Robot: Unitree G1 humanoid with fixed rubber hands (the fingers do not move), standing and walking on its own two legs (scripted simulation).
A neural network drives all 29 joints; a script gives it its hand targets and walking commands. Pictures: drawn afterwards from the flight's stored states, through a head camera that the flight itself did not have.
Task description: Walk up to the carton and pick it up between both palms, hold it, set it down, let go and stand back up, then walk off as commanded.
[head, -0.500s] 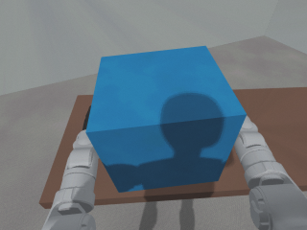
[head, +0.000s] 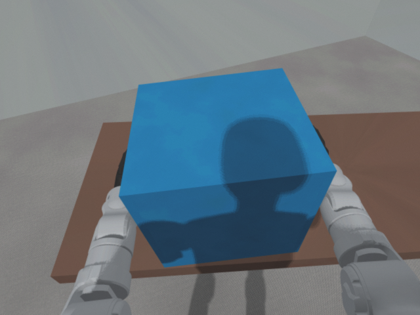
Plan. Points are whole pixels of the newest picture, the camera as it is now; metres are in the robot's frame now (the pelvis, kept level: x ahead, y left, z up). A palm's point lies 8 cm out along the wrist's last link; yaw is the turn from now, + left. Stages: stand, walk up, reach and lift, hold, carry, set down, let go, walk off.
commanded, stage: set down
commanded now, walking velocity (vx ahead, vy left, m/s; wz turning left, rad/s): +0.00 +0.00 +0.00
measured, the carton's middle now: (221, 171) +0.40 -0.02 +0.07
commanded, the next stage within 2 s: none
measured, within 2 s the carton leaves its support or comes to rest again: rests again in 0.50 s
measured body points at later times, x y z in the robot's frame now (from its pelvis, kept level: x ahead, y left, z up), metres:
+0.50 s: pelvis +0.00 +0.00 +0.00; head +0.02 +0.00 +0.45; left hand +0.39 +0.16 +0.06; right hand +0.40 -0.22 +0.08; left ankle -0.01 +0.13 -0.75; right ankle -0.02 -0.13 -0.75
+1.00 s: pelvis -0.02 +0.00 -0.01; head +0.04 +0.00 +0.44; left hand +0.40 +0.19 +0.05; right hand +0.39 -0.23 +0.05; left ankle -0.01 +0.13 -0.75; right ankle -0.02 -0.13 -0.75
